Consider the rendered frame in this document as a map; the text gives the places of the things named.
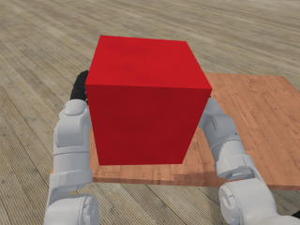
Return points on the robot right upper arm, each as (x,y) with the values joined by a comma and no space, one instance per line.
(249,202)

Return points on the left robot forearm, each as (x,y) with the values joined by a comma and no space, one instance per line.
(71,148)

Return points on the carton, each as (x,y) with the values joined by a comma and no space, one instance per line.
(146,97)

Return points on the robot left hand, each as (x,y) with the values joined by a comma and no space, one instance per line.
(78,91)

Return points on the right robot forearm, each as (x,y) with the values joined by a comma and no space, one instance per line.
(231,159)

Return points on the robot left upper arm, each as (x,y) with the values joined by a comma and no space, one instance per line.
(78,209)

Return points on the table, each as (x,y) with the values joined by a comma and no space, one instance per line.
(266,113)

